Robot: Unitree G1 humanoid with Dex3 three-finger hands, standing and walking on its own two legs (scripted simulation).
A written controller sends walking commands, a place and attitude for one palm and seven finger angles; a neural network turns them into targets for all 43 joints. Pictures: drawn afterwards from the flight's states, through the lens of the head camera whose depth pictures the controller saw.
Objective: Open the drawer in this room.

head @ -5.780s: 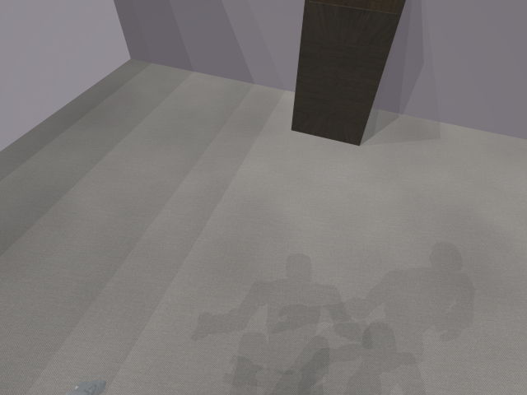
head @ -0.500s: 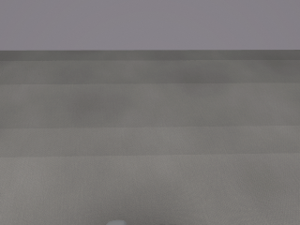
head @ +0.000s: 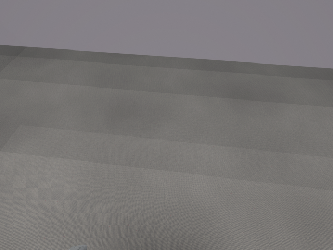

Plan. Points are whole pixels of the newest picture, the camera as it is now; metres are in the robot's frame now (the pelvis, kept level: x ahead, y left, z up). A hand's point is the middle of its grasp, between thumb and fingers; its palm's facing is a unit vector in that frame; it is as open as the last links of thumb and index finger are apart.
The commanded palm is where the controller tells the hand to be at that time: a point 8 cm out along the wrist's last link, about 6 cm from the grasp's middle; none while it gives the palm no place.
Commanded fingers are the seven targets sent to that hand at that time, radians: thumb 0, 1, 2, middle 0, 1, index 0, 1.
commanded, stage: turn or walk to find it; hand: left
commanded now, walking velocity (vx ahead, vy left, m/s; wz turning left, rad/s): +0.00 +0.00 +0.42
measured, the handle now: out of the picture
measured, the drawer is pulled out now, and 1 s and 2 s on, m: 0.00 0.00 0.00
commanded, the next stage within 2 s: none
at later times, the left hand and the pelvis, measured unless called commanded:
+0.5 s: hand out of the picture -0.05 +0.19 -0.17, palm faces +0.28 -0.92 -0.26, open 7.4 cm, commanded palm none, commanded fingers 0.00 0.90 0.90 -0.20 -0.30 -0.20 -0.30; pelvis -0.03 -0.02 +0.00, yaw +14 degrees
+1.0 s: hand out of the picture -0.04 +0.20 -0.15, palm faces +0.43 -0.86 -0.28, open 7.4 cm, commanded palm none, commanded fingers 0.00 0.90 0.90 -0.20 -0.30 -0.20 -0.30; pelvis -0.05 -0.03 -0.01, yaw +26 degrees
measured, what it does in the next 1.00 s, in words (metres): steps on the spot, turning left: right foot, then left foot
